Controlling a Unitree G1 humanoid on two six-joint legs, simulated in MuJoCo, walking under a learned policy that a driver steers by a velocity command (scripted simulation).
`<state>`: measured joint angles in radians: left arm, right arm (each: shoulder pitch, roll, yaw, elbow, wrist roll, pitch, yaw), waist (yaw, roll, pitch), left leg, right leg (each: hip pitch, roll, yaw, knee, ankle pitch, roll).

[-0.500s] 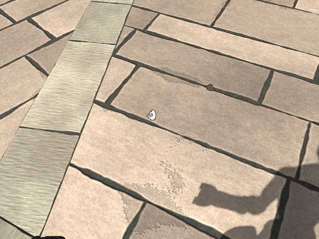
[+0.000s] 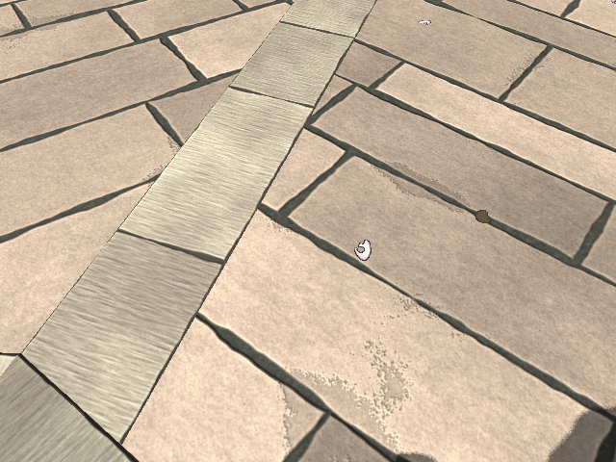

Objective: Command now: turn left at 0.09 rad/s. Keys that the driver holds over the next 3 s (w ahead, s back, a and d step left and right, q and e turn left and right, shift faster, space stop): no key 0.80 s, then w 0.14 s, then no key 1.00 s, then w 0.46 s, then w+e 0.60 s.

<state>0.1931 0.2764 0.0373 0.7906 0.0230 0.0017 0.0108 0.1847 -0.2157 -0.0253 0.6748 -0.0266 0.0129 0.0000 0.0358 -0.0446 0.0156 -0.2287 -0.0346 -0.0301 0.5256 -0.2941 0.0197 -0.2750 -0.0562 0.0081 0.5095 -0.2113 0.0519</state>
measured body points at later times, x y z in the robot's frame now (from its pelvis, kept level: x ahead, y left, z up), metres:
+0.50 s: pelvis +0.02 +0.01 +0.00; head +0.02 +0.01 +0.45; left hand +0.10 +0.27 -0.13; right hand +0.13 -0.25 -0.12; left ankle -0.01 +0.11 -0.73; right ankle +0.02 -0.15 -0.73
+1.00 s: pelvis +0.04 -0.02 +0.00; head +0.04 -0.03 +0.45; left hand +0.09 +0.25 -0.14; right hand +0.06 -0.28 -0.15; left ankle -0.01 +0.11 -0.73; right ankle +0.03 -0.13 -0.71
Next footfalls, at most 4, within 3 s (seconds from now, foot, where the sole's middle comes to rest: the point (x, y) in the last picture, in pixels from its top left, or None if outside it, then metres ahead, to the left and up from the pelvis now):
1.36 left None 0.14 0.09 -0.77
2.28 left None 0.23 0.12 -0.77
2.80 right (364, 438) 0.57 -0.10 -0.77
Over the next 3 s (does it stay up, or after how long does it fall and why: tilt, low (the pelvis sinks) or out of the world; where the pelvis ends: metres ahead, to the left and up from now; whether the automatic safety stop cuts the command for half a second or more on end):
stays up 0.51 -0.03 0.00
